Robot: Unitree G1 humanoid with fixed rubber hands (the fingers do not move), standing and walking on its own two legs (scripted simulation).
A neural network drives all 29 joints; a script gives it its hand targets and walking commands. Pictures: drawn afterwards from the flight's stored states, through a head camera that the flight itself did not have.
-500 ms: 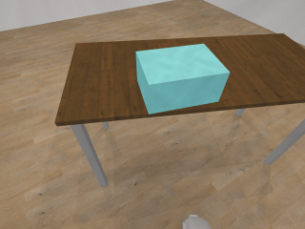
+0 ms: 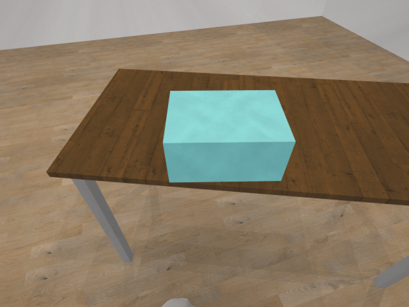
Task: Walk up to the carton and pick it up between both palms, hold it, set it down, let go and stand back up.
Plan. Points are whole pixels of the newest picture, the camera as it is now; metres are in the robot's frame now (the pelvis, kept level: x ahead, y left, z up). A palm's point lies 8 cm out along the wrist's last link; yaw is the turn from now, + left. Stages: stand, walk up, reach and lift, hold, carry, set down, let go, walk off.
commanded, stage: walk up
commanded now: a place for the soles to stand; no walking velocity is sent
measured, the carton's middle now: (224, 134) +0.55 +0.03 +0.03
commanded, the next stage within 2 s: none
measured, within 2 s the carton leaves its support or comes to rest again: neither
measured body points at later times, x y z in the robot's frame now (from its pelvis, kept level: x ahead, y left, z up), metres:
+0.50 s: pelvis +0.08 -0.12 -0.03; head +0.12 -0.11 +0.42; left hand +0.18 +0.14 -0.16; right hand +0.15 -0.38 -0.15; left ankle +0.09 +0.09 -0.73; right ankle +0.13 -0.31 -0.74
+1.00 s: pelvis +0.06 -0.11 +0.00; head +0.08 -0.09 +0.45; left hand +0.06 +0.16 -0.14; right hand +0.18 -0.34 -0.13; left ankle +0.06 -0.01 -0.74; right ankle +0.09 -0.26 -0.68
